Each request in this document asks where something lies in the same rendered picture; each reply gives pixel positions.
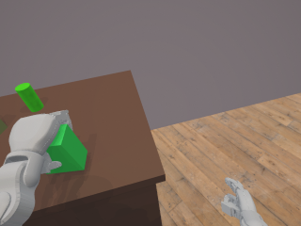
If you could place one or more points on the robot left forearm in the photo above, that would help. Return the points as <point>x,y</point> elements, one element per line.
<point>19,178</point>

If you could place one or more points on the table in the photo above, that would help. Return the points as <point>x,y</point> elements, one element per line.
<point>118,185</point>

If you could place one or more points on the sponge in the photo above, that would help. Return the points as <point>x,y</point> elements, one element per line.
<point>67,149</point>

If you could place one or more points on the robot right forearm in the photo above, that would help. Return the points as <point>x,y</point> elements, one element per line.
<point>251,218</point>

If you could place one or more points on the robot left hand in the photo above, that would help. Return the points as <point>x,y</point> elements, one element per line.
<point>36,133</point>

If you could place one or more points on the robot right hand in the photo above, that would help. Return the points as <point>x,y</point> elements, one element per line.
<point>234,205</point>

